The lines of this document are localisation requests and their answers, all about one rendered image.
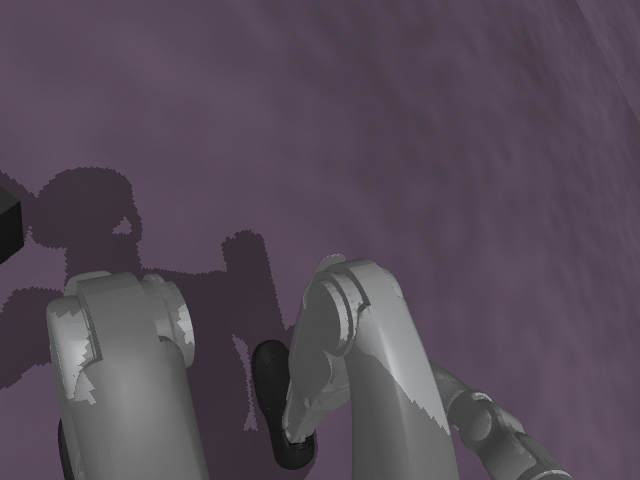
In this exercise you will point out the left robot foot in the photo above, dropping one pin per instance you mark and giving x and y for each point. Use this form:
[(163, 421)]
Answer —
[(64, 456)]

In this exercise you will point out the right robot arm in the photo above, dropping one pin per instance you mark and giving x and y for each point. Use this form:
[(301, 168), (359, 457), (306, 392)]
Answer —
[(498, 438)]

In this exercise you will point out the right robot foot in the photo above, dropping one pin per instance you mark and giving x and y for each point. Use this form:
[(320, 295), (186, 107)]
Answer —
[(271, 379)]

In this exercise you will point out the carton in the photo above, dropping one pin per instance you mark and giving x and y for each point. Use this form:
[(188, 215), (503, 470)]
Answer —
[(11, 230)]

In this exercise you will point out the right robot hand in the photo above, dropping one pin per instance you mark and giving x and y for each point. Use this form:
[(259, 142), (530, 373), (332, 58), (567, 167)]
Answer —
[(449, 385)]

